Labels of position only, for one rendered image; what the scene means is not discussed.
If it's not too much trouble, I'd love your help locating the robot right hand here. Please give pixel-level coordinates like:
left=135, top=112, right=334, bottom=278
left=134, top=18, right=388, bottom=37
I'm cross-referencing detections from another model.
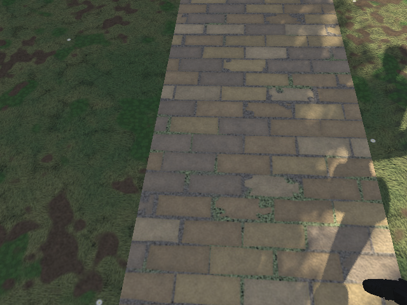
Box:
left=362, top=278, right=407, bottom=305

